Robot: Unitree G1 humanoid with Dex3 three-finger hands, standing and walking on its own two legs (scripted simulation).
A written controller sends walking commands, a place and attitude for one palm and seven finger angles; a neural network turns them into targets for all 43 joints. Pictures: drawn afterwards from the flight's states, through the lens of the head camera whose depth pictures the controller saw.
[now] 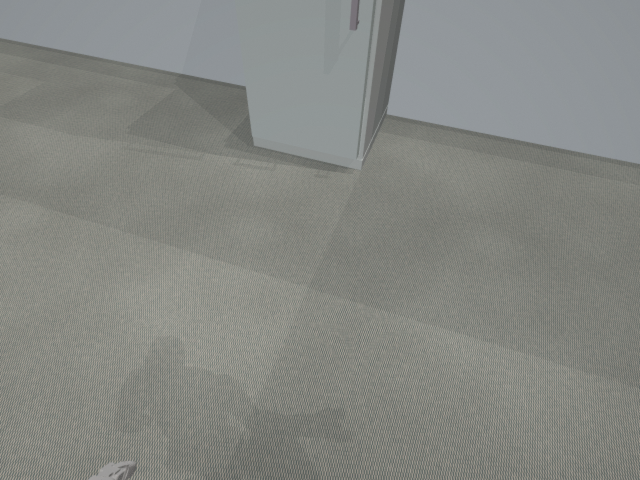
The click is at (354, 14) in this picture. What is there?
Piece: fridge door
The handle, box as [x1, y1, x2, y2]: [349, 0, 359, 30]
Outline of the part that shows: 359,0 351,1 349,29 355,30 356,25 358,23 357,13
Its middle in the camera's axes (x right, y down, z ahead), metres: +0.13 -0.93 +1.29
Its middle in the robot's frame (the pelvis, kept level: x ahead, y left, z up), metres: +1.62 -0.03 +0.15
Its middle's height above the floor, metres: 0.92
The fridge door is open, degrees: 0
